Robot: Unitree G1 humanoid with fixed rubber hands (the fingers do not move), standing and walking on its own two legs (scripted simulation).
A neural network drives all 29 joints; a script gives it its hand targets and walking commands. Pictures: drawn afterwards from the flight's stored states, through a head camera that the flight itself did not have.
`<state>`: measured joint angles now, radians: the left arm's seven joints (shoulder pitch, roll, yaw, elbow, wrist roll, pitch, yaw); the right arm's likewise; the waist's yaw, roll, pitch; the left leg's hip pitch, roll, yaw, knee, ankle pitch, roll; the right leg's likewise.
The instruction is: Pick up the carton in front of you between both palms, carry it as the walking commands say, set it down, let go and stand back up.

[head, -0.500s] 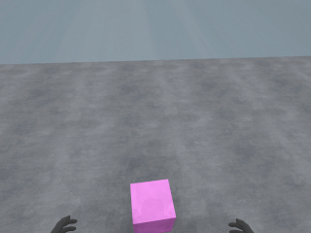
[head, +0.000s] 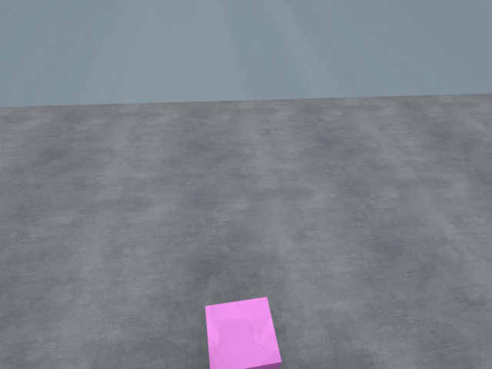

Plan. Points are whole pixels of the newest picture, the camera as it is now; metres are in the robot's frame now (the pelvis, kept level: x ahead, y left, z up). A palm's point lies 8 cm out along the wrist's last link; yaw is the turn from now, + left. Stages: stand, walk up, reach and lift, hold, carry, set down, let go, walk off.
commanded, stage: stand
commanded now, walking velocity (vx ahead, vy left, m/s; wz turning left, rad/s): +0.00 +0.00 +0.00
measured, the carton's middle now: (239, 345) +0.38 -0.01 -0.64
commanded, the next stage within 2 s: none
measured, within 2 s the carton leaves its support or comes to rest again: neither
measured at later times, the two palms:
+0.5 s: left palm out of the picture -0.03 +0.25 -0.14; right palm out of the picture -0.03 -0.23 -0.12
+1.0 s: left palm out of the picture -0.09 +0.23 -0.14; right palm out of the picture -0.09 -0.20 -0.13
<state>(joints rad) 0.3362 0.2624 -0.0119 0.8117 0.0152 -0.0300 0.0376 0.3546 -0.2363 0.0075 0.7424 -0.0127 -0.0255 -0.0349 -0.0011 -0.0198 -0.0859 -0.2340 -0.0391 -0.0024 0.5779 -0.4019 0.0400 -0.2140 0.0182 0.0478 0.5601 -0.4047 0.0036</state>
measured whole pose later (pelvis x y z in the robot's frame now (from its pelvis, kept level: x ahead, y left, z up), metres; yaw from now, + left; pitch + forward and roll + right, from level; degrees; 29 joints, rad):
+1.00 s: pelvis -0.04 +0.02 +0.01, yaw +0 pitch -1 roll +0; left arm 0.35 0.16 -0.06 1.17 0.01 0.01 0.05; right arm 0.41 -0.15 0.05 1.08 -0.01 -0.01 -0.04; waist 0.00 -0.02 0.00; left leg -0.16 -0.06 0.01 0.48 -0.30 0.06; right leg -0.14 -0.01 0.05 0.47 -0.30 0.03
